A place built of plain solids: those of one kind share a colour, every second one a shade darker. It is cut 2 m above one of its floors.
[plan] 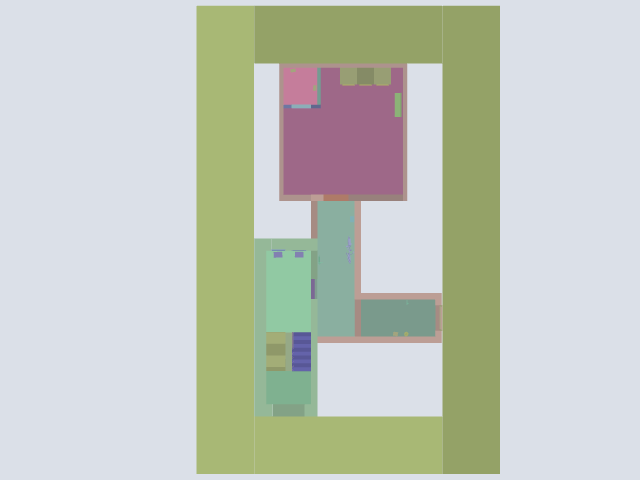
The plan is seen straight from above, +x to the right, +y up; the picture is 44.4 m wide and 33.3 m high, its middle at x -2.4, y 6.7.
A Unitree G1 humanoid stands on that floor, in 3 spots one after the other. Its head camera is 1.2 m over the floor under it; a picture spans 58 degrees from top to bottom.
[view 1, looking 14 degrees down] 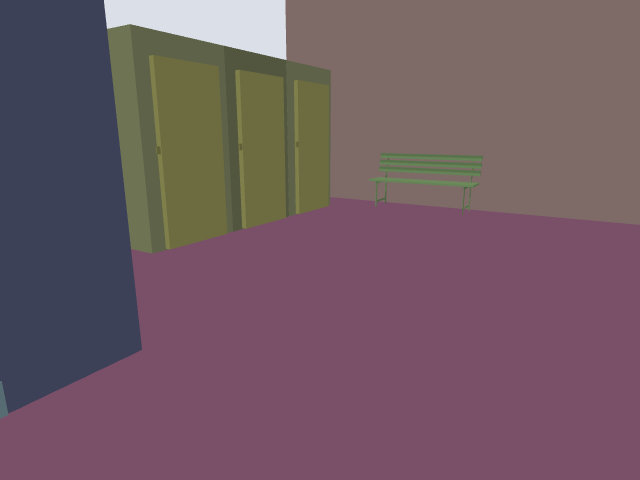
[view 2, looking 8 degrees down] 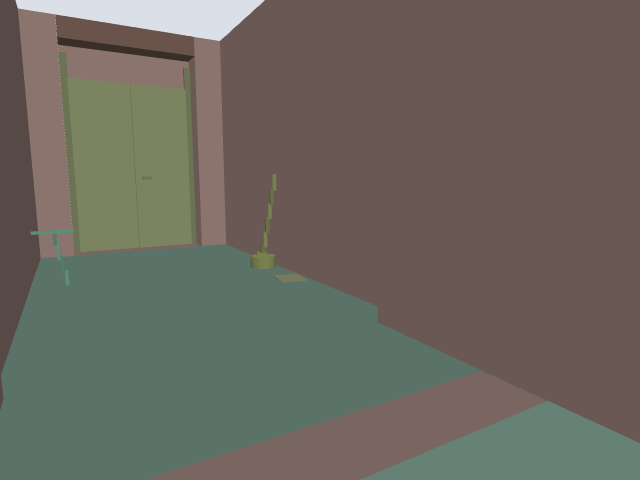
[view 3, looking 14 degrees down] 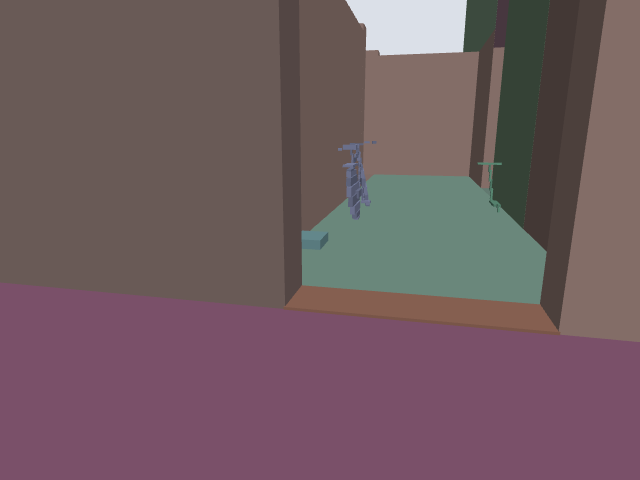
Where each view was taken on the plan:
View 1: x -3.70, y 13.80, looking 32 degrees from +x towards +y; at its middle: floor_yard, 4.96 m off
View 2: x -1.29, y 2.19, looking -30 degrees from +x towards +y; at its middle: wall_arm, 4.43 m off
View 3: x -1.29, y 12.54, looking -77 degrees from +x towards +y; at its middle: newspapers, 4.46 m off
